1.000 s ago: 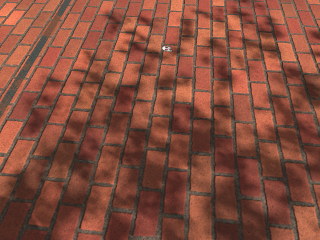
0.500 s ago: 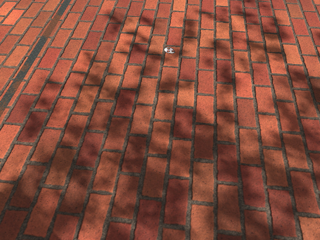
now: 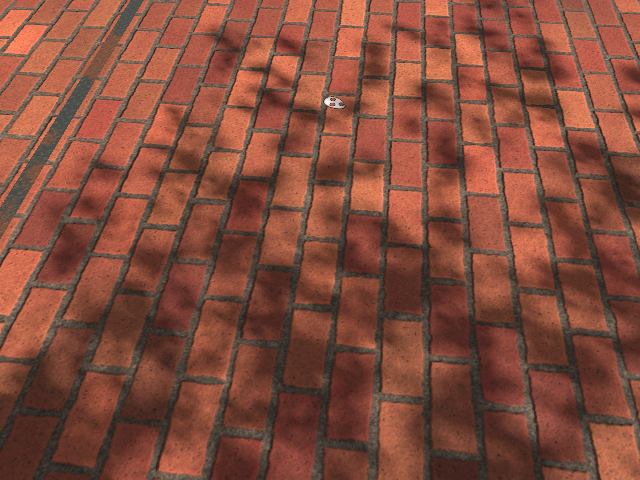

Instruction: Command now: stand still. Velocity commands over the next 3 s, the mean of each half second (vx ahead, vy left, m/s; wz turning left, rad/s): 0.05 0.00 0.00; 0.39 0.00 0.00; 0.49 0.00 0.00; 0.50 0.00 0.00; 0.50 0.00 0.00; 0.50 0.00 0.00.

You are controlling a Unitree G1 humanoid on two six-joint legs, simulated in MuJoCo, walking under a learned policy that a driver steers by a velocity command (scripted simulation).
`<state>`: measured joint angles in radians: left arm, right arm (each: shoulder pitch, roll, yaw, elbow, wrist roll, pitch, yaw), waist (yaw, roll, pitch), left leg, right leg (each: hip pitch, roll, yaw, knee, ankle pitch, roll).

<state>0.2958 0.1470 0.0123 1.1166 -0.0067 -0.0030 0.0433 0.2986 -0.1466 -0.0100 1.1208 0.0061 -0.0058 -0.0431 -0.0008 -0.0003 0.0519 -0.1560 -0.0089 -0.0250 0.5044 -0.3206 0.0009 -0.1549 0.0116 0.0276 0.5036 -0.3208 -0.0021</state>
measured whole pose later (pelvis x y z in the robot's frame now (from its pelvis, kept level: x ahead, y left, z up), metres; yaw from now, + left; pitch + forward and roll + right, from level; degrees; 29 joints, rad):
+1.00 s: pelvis +0.16 -0.02 +0.00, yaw -1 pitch +2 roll +0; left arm 0.57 0.15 -0.01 1.08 -0.01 -0.09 0.02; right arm 0.01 -0.22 -0.03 0.83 0.03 -0.10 0.03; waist 0.08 0.03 0.01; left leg -0.71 0.06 0.05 0.73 -0.01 0.05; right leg 0.16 0.04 0.01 0.13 -0.33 -0.05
